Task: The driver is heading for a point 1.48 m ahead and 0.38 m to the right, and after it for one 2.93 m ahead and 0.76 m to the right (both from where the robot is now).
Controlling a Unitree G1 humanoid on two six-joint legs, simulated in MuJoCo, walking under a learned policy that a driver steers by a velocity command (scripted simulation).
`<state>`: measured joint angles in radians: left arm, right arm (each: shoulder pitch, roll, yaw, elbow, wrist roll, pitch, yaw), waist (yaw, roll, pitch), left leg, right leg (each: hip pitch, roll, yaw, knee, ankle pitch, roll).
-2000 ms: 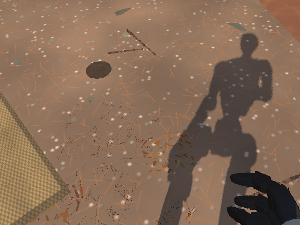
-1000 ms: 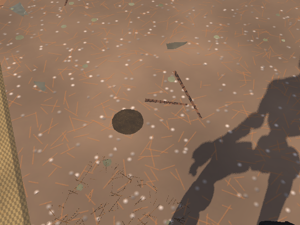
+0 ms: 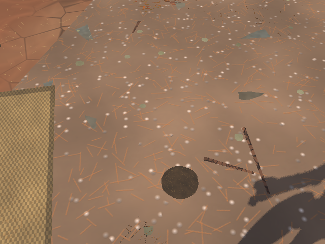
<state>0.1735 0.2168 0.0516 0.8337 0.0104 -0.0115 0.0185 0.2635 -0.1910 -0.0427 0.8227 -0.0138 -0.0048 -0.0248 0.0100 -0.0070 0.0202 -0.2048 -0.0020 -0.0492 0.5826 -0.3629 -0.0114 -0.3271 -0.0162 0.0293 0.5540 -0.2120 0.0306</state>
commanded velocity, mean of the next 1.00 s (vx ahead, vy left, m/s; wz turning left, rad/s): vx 0.01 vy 0.00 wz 0.01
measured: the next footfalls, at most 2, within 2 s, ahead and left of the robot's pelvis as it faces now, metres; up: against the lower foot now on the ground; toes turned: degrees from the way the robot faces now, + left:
left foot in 1.60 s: +0.46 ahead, +0.12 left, +0.00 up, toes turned +0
